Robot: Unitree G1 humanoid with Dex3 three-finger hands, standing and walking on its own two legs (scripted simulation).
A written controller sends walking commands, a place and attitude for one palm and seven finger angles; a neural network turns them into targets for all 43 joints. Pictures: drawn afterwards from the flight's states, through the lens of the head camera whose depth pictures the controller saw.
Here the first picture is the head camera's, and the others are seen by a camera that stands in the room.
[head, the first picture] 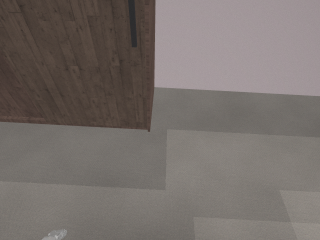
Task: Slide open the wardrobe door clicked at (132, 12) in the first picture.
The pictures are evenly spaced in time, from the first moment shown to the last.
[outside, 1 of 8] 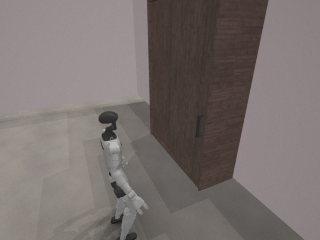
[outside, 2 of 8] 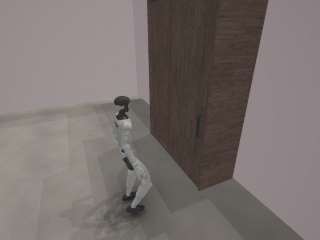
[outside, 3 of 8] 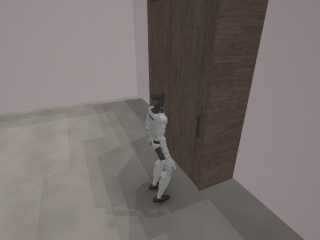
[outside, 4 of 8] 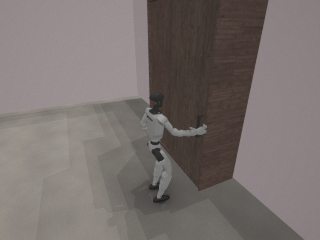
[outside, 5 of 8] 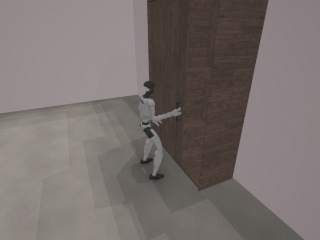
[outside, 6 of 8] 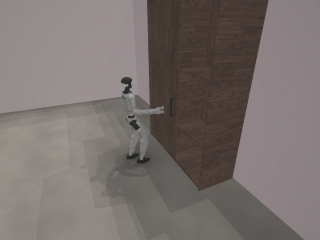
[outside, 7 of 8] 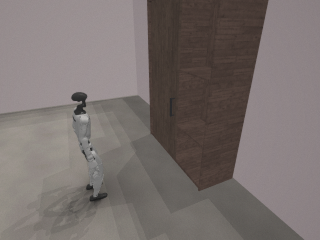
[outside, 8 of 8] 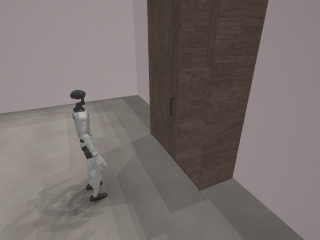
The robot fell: no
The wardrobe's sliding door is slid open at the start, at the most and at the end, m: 0.00 0.63 0.63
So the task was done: yes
